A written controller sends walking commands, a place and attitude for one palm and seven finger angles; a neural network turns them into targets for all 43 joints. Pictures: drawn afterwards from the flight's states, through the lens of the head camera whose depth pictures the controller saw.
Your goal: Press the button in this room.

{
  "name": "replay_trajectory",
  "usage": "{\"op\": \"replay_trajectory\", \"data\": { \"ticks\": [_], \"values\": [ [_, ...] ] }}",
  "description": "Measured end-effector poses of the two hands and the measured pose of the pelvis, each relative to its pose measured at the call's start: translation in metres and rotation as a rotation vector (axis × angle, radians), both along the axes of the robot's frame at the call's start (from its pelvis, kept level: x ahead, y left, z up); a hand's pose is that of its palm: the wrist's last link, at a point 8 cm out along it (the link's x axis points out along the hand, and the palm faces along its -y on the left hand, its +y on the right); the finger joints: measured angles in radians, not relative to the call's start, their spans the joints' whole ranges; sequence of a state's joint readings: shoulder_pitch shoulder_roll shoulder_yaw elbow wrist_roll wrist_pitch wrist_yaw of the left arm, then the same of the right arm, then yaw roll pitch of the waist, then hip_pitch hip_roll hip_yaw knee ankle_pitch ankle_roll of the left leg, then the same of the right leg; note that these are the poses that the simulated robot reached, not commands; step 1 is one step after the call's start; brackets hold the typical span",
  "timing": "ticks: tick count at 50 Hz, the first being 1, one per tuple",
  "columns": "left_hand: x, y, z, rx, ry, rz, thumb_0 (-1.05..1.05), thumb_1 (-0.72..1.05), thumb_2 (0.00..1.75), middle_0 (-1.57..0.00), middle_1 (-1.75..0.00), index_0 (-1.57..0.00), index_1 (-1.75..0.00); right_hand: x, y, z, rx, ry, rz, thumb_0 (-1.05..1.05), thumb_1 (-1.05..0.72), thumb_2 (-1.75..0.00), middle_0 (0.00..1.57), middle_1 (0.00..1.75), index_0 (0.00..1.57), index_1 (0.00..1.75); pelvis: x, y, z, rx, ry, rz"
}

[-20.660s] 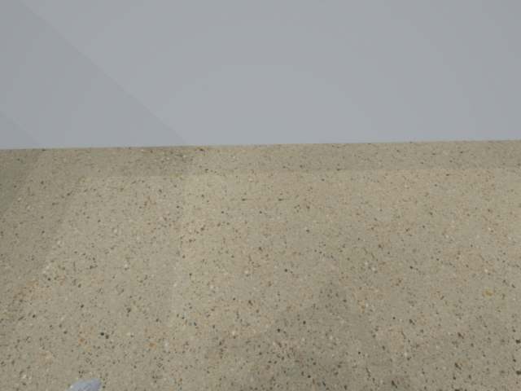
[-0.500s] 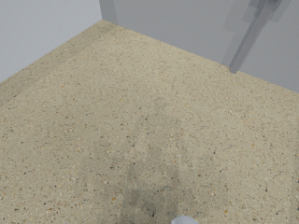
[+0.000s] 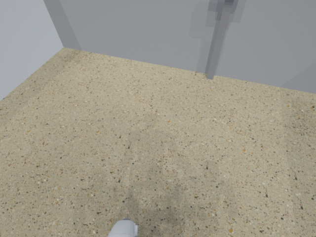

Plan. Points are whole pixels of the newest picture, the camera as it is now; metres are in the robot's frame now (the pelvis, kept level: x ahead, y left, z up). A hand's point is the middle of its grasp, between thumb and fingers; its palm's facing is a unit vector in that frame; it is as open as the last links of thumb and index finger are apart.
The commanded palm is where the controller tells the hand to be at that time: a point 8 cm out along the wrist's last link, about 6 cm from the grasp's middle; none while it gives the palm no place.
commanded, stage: turn or walk to find it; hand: left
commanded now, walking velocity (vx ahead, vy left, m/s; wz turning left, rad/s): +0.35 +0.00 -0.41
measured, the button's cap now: out of the picture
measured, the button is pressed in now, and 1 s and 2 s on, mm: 0 0 0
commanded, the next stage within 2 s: stand and wait in 0.86 s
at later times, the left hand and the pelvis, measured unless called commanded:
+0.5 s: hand (109, 167) +0.35 +0.21 -0.16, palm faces -0.23 -0.95 -0.21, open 7.4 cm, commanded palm none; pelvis +0.20 +0.04 +0.00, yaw -14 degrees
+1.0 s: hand (144, 138) +0.48 +0.10 -0.16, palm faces -0.23 -0.94 -0.25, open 7.2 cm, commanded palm none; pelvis +0.40 -0.08 +0.00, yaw -17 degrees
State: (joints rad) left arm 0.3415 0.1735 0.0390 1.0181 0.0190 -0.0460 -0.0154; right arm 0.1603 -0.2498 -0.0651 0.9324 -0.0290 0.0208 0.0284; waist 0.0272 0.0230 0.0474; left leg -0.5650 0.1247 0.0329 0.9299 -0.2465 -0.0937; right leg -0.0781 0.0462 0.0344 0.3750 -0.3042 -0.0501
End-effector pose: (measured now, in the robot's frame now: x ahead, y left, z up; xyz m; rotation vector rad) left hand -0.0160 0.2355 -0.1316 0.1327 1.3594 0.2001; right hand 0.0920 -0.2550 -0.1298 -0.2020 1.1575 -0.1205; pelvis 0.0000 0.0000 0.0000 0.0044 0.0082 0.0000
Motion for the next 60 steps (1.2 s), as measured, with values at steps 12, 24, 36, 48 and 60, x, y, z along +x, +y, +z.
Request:
{"op": "replay_trajectory", "data": {
  "ticks": [12, 24, 36, 48, 60],
  "values": [
    [0.095, 0.066, -0.032, -0.022, 0.123, -0.073, 0.01, 0.9, 0.9, -0.2, -0.3, -0.2, -0.3, 0.108, 0.062, 0.006, -0.027, -0.158, -0.047, 0.0, -0.91, -0.9, 0.2, 0.3, 0.2, 0.3, 0.096, 0.052, -0.017, -0.019, -0.018, -0.137],
    [0.354, 0.034, -0.001, -0.01, -0.186, -0.319, 0.01, 0.91, 0.9, -0.19, -0.3, -0.19, -0.3, 0.001, 0.079, -0.003, 0.024, 0.252, -0.377, 0.0, -0.93, -0.9, 0.2, 0.3, 0.2, 0.3, 0.191, 0.043, -0.001, 0.005, -0.001, -0.238],
    [0.512, -0.109, -0.014, -0.075, -0.316, -0.494, 0.01, 0.91, 0.9, -0.2, -0.3, -0.2, -0.3, 0.007, 0.066, -0.025, 0.185, 0.53, -0.549, 0.0, -0.91, -0.9, 0.2, 0.3, 0.2, 0.3, 0.291, -0.038, -0.025, 0.013, -0.023, -0.296],
    [0.507, -0.086, 0.005, 0.038, -0.143, -0.343, -0.03, 0.94, 0.9, -0.2, -0.3, -0.2, -0.3, 0.26, -0.053, -0.018, 0.077, 0.073, -0.385, 0.01, -0.93, -0.9, 0.2, 0.3, 0.19, 0.3, 0.381, -0.075, -0.001, -0.005, -0.016, -0.292],
    [0.491, -0.085, -0.037, -0.048, 0.168, -0.234, 0.0, 0.91, 0.9, -0.2, -0.3, -0.2, -0.3, 0.435, -0.066, -0.007, -0.014, -0.051, -0.237, 0.0, -0.92, -0.9, 0.2, 0.3, 0.19, 0.3, 0.48, -0.07, -0.017, -0.022, -0.029, -0.293]
  ]
}}
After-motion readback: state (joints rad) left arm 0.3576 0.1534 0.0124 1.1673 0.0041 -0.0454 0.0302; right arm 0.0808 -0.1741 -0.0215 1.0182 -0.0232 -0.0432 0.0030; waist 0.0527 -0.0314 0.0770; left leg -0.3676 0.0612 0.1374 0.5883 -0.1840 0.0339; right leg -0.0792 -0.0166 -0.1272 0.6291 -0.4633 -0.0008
